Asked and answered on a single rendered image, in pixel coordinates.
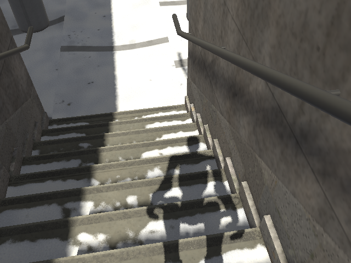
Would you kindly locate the stairs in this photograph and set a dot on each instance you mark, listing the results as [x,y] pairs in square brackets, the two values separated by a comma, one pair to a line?
[137,186]

